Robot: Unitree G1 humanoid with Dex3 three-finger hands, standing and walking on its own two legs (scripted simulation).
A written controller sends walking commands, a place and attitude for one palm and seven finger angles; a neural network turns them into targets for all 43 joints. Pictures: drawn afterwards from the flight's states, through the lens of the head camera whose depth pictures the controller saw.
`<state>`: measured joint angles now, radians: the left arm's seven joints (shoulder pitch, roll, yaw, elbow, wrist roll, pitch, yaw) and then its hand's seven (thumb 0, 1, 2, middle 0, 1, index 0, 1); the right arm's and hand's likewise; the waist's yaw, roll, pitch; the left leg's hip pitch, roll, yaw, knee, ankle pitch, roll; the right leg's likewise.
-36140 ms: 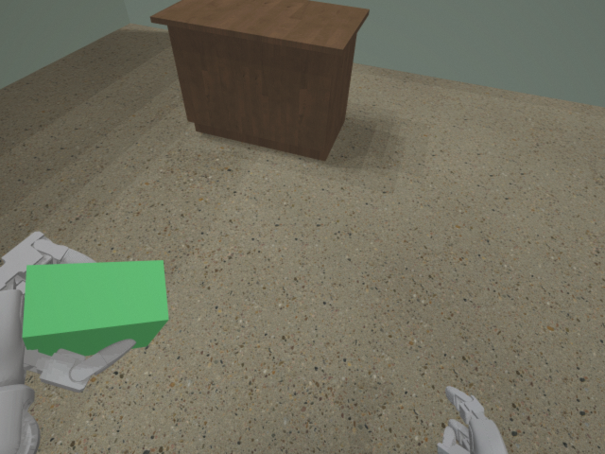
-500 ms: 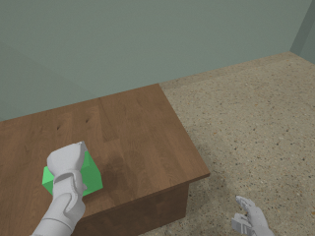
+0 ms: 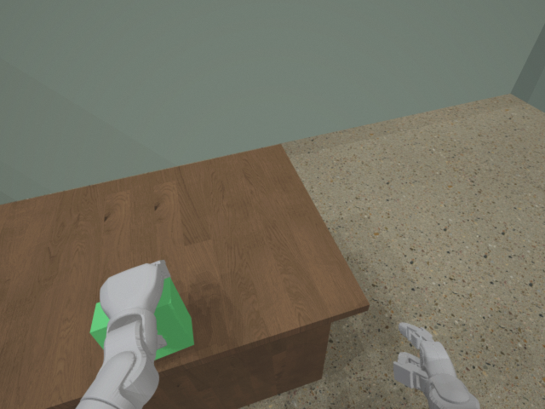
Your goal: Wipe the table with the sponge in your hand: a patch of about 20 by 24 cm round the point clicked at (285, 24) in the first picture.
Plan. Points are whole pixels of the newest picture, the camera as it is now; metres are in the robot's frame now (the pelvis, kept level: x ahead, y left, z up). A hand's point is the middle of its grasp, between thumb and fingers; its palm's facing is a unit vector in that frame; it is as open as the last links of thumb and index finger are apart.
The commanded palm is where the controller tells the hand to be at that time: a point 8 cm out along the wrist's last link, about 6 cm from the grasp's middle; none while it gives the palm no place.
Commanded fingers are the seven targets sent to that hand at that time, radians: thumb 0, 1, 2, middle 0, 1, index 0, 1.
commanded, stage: move the sponge above the wiping area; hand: left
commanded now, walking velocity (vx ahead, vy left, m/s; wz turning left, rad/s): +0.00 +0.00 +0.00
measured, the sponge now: (150, 330) +0.23 +0.25 -0.05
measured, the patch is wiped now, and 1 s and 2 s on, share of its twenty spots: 0.00 0.00 0.00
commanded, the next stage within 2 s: lower the sponge onto the table in 0.88 s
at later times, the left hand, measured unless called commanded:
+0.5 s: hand (161, 313) +0.25 +0.23 -0.01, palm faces -0.15 -0.17 -0.97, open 10.2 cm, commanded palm +0.24 +0.24 +0.08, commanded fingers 0.00 0.10 1.30 -1.20 -1.60 -1.20 -1.60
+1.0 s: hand (155, 297) +0.26 +0.23 +0.02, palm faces -0.01 -0.08 -1.00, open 10.2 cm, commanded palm +0.24 +0.25 +0.08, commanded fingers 0.00 0.10 1.30 -1.20 -1.60 -1.20 -1.60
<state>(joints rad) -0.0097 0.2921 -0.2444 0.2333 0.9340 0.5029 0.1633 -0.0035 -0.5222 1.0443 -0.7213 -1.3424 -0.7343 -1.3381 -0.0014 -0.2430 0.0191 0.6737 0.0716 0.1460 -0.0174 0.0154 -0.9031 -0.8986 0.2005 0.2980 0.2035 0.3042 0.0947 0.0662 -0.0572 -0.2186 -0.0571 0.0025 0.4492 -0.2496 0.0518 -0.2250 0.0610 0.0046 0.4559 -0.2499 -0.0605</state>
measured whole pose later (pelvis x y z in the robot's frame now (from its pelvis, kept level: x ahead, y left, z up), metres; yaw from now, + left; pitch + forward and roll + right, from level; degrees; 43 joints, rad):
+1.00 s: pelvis -0.01 +0.00 +0.00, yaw -1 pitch +1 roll +0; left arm -0.01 0.34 -0.21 0.21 1.01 0.27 0.24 0.00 -0.52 1.04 -0.73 -1.34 -0.74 -1.33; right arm 0.02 -0.25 -0.01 0.69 0.04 0.10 -0.06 0.01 -0.90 -0.90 0.20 0.30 0.20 0.30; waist 0.11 0.06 -0.04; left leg -0.23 -0.04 0.01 0.48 -0.26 0.04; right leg -0.24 0.08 0.01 0.47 -0.24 -0.07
